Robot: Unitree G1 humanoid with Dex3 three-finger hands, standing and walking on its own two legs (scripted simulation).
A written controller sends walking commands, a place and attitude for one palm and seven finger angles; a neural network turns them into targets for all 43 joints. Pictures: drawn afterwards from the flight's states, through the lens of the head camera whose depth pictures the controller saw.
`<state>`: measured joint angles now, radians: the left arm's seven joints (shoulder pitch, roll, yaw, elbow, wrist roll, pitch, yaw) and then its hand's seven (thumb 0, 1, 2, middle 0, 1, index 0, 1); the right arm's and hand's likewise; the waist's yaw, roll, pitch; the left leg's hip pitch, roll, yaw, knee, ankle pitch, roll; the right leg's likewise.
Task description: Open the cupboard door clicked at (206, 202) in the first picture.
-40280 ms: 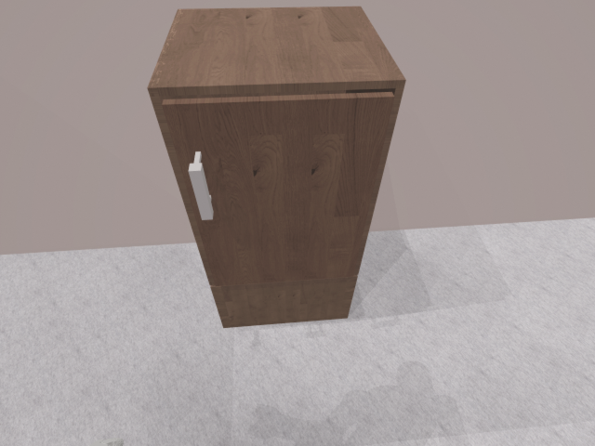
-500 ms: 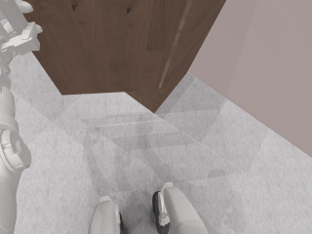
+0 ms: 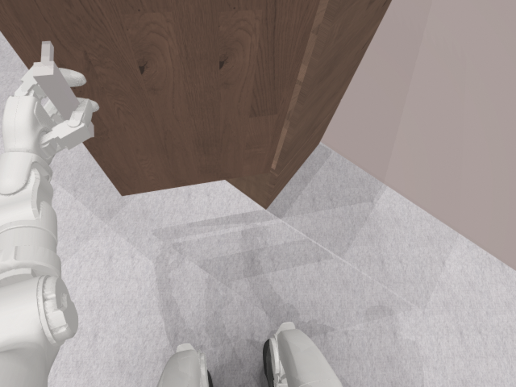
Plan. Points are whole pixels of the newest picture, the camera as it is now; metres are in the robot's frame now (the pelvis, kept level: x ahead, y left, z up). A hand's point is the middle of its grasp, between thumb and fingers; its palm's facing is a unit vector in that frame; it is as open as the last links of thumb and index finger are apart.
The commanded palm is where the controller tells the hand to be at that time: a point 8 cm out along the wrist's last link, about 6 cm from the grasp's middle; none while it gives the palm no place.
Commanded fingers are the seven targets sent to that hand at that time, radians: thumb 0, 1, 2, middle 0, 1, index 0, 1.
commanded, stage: pull the door open along its arc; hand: left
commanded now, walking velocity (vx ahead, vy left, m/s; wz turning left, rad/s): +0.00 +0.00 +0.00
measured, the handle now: (68, 93) +0.55 +0.23 +0.05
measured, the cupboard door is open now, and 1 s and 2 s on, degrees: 50 84 85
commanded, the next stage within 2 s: open thumb and fingers to let go in 0.70 s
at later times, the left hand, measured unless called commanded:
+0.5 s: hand (141, 212) +0.36 +0.12 +0.05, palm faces +0.41 -0.91 +0.02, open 6.2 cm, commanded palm +0.30 +0.19 +0.05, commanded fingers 0.00 0.90 0.90 -0.40 -1.35 -0.40 -1.35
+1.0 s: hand (174, 236) +0.32 +0.08 +0.05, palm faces +0.42 -0.91 -0.03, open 6.7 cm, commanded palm +0.28 +0.13 +0.05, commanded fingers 0.00 0.13 0.57 -0.34 -1.27 -0.34 -1.27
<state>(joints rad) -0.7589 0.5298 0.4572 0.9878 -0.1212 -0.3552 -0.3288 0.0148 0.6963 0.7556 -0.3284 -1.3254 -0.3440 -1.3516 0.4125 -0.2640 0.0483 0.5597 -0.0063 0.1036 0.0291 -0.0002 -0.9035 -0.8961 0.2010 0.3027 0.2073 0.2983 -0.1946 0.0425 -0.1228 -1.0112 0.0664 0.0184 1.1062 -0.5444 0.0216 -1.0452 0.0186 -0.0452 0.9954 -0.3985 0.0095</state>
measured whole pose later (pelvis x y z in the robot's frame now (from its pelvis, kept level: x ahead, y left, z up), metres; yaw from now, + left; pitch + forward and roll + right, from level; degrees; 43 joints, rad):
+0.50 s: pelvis +0.00 -0.03 +0.01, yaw +3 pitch +17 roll +0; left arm -0.22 -0.01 0.10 0.46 0.00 -0.42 0.37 0.01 0.66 0.79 -0.35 -1.29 -0.35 -1.28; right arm 0.18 -0.18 0.02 0.53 -0.06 0.06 0.03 0.00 -0.91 -0.90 0.20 0.30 0.21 0.30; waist -0.03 0.01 -0.15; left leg -0.82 0.03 0.02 1.05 -0.53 -0.01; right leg -0.90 -0.02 -0.04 1.04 -0.44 -0.02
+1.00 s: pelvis -0.01 -0.05 +0.01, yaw +5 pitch +15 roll +1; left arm -0.15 -0.03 -0.03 0.45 0.05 -0.46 0.48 0.01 0.57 0.75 -0.36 -1.32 -0.36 -1.32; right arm 0.19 -0.21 -0.03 0.63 -0.07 -0.01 -0.01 0.01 -0.91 -0.90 0.20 0.30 0.20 0.30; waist -0.03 0.02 -0.13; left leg -0.80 0.03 -0.02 1.03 -0.49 -0.04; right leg -0.87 -0.02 -0.08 1.03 -0.44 -0.05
